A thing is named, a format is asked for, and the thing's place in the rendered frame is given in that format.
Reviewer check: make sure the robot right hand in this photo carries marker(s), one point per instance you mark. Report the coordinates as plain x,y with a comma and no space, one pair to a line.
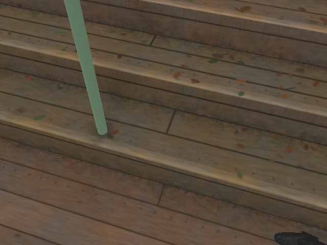
292,238

